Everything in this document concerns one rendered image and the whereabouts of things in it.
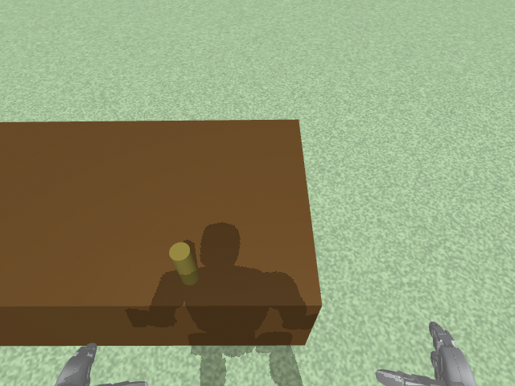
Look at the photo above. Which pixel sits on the left robot hand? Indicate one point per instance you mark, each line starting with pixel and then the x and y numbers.
pixel 77 369

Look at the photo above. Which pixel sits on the can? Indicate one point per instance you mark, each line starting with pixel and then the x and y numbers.
pixel 182 258

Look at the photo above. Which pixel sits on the right robot hand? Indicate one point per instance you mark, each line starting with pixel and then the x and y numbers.
pixel 450 364

